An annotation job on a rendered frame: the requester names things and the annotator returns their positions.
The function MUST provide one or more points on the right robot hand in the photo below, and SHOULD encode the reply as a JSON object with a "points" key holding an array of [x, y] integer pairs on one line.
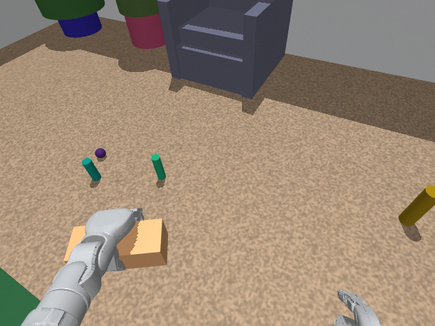
{"points": [[363, 315]]}

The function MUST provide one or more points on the armchair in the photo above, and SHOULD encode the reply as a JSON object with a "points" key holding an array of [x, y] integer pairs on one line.
{"points": [[233, 45]]}

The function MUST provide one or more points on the potted plant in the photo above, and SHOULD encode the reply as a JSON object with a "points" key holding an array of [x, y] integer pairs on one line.
{"points": [[143, 22], [77, 18]]}

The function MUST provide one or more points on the left robot arm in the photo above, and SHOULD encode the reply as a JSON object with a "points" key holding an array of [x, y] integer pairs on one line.
{"points": [[68, 298]]}

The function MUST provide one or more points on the left robot hand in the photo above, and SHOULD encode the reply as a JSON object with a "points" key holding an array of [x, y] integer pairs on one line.
{"points": [[117, 223]]}

